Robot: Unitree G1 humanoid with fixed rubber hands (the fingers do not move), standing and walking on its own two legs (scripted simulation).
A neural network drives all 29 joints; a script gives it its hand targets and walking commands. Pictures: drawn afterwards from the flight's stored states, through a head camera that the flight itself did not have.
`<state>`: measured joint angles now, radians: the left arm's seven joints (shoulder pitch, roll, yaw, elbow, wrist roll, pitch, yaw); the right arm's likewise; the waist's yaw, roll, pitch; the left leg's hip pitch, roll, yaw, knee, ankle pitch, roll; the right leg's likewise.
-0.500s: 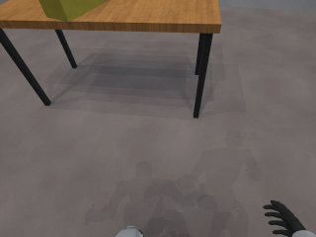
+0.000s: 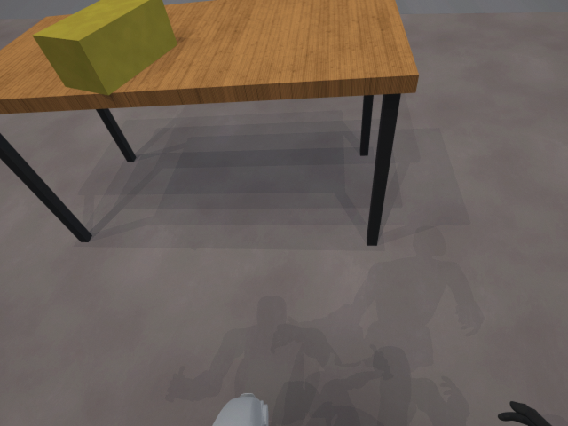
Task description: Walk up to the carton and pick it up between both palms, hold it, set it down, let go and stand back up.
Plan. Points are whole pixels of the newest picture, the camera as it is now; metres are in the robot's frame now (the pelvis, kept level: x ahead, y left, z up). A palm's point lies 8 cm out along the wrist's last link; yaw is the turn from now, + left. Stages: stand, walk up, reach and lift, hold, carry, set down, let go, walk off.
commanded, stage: walk up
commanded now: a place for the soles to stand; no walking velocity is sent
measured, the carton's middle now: (112, 40) +1.12 +0.52 +0.09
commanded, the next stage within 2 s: none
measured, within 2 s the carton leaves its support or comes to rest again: neither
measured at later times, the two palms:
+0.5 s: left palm (36, 357) +0.26 +0.45 -0.08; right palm (446, 405) +0.18 -0.21 -0.12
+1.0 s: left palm out of the picture +0.34 +0.65 -0.09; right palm (331, 311) +0.33 -0.05 -0.11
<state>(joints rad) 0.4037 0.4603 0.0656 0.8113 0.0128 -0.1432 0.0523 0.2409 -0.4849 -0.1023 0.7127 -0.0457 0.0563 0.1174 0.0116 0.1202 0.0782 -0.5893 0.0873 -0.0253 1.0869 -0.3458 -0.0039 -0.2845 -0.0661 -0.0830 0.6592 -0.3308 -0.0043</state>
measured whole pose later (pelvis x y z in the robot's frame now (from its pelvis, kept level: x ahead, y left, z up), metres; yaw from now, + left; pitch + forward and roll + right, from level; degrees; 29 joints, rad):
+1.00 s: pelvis +0.26 +0.29 -0.03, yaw -4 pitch -2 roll +2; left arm 0.30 0.52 0.06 0.87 0.00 -0.08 0.09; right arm 0.24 -0.46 -0.10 0.73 -0.02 0.03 0.09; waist -0.02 0.00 0.09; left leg -0.42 0.05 0.07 0.86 -0.41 -0.01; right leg -0.56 -0.09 0.04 1.19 -0.52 -0.03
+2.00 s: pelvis +0.42 +0.52 -0.02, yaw -9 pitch -3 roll +0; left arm 0.18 0.40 0.02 0.89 0.01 -0.03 0.01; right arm 0.24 -0.40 -0.03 0.87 -0.01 -0.06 -0.01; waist -0.01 -0.02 0.09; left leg -0.35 0.03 0.06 0.80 -0.40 0.01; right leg -0.41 -0.01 0.00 0.81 -0.41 -0.03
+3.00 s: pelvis +0.49 +0.57 +0.00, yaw -10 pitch -3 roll +1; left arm 0.24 0.48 0.08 0.96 0.02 -0.03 -0.01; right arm 0.29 -0.42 -0.11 0.90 -0.03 0.00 0.07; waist -0.03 -0.04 0.07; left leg -0.29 0.04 0.06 0.57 -0.24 0.01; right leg -0.45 -0.02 0.05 1.01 -0.48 -0.03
